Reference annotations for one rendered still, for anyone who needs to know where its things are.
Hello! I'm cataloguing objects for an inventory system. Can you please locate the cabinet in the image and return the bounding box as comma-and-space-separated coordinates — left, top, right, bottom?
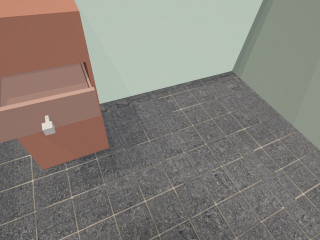
0, 0, 109, 170

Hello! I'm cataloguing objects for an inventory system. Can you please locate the drawer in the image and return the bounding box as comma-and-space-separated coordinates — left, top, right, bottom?
0, 62, 101, 143

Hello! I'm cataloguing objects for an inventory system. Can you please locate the handle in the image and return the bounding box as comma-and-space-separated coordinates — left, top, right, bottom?
41, 115, 56, 136

